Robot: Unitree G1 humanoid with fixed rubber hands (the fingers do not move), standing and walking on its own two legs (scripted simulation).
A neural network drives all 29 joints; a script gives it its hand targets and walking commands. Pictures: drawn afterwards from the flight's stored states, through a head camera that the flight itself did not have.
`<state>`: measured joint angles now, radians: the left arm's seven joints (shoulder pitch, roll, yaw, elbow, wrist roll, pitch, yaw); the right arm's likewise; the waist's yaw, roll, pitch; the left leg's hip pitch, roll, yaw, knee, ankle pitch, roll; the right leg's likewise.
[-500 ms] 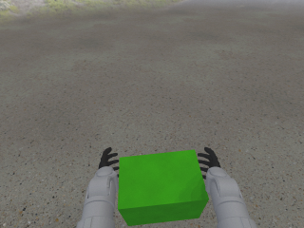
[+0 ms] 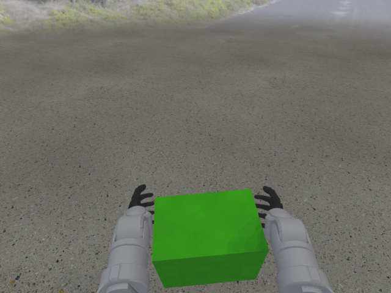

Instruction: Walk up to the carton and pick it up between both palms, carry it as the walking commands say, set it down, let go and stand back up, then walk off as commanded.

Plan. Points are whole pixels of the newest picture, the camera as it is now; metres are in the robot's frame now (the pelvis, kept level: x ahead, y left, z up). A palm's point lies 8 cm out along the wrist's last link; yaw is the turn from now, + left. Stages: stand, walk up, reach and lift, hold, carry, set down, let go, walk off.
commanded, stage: reach and lift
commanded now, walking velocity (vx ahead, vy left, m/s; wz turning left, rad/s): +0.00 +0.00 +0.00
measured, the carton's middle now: (206, 239) +0.28 +0.01 -0.05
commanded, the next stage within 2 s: hold in 1.12 s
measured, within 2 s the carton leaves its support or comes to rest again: neither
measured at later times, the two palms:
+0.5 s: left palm (137, 209) +0.29 +0.17 +0.05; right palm (277, 219) +0.28 -0.14 +0.04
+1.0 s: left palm (136, 214) +0.28 +0.17 +0.04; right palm (276, 223) +0.27 -0.14 +0.04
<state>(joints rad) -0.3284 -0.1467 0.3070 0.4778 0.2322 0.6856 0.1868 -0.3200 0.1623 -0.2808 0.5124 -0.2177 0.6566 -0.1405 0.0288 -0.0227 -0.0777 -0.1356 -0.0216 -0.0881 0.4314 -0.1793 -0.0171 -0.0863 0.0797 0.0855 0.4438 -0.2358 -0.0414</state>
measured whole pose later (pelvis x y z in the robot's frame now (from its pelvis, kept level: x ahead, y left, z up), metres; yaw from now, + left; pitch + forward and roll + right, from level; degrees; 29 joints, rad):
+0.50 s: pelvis -0.01 +0.03 +0.00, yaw -2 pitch -6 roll +0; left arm -0.39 -0.19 0.32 0.55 0.24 0.68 0.25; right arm -0.38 0.10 -0.31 0.59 -0.25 0.67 -0.08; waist -0.01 0.00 -0.11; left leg -0.15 -0.06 -0.04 0.43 -0.17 0.03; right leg -0.11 0.04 0.13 0.45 -0.23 0.01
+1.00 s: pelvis +0.00 +0.02 +0.00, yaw +0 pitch -6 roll +0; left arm -0.31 -0.16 0.31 0.50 0.21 0.67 0.21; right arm -0.29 0.16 -0.29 0.49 -0.23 0.68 -0.13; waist 0.00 0.00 -0.11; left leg -0.14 -0.04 -0.07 0.42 -0.17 0.01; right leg -0.09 0.06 0.10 0.43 -0.23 -0.02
